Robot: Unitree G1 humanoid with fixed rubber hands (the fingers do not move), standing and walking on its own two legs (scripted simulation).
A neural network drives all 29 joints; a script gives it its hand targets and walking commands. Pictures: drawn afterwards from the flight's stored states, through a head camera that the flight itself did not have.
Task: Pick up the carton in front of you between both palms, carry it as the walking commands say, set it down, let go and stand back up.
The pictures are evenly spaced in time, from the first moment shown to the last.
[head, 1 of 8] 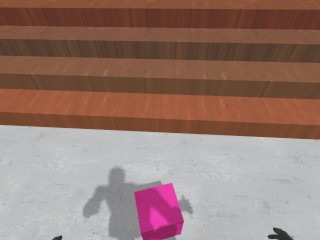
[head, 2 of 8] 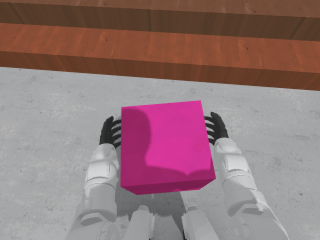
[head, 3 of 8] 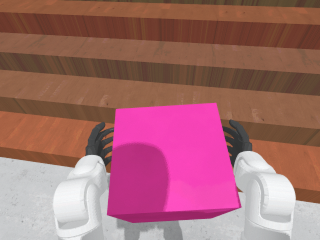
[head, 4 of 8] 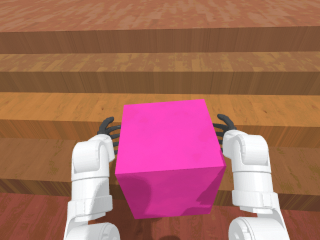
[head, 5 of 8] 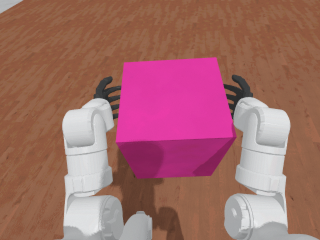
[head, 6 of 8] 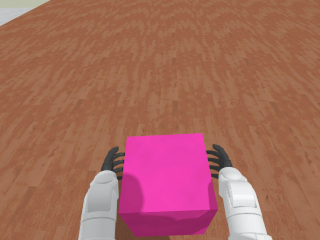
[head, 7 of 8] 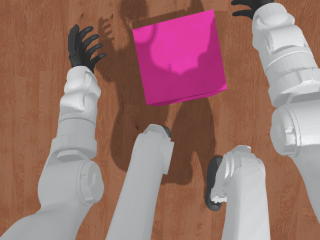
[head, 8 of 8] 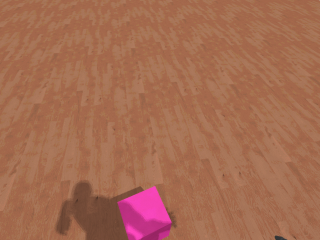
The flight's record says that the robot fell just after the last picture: no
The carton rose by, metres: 2.43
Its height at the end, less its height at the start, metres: +1.68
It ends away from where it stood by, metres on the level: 5.45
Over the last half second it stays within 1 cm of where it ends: yes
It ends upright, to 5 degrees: yes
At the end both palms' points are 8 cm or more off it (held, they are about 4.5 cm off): yes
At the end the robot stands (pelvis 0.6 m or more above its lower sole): yes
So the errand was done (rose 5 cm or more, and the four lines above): yes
